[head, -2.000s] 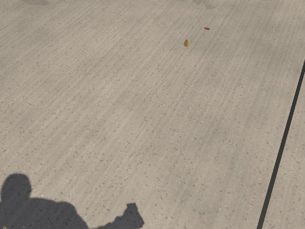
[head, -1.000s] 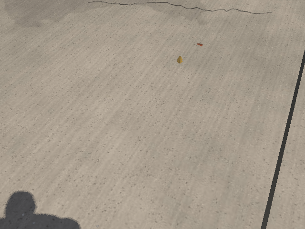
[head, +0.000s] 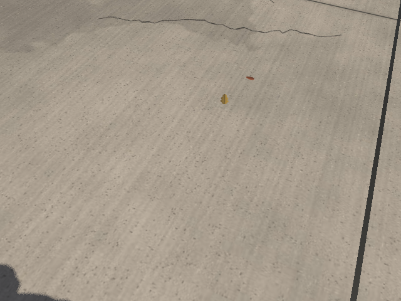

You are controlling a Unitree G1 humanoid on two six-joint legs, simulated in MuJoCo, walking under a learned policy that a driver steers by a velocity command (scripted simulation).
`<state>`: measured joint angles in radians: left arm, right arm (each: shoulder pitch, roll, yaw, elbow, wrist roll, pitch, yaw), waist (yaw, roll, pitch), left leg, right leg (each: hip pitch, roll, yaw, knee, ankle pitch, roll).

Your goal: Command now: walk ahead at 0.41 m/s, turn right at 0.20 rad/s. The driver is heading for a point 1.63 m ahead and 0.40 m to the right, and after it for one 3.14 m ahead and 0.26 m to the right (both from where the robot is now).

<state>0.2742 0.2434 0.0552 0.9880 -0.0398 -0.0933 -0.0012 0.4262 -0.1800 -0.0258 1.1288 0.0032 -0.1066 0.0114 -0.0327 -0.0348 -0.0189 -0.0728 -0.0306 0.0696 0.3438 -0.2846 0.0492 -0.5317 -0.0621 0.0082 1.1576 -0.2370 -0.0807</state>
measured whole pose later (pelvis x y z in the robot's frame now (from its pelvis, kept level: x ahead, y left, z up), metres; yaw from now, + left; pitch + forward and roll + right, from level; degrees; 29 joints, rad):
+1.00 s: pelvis +0.57 -0.11 +0.00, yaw -25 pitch +2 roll +1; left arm 0.26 0.28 0.05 0.80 -0.01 -0.07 0.00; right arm 0.29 -0.25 -0.05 0.83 0.00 -0.11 0.02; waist -0.02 -0.04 0.00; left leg -0.23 -0.06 0.02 0.36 -0.16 0.05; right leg -0.53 -0.04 0.05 1.11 -0.31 -0.04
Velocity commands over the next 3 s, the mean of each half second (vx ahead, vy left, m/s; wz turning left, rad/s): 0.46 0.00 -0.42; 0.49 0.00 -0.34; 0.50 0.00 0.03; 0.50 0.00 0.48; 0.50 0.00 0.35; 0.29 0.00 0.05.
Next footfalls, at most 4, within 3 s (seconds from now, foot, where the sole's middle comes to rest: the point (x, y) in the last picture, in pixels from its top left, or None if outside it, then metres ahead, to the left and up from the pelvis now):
0.32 right None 0.34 -0.15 -0.78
0.80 left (208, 265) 0.66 -0.05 -0.78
1.32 right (296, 227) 0.81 -0.39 -0.78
1.88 left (252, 158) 1.17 -0.26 -0.78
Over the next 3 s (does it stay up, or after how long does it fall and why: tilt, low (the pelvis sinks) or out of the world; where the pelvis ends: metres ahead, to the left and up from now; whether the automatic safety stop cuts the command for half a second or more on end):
stays up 1.54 -0.35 -0.01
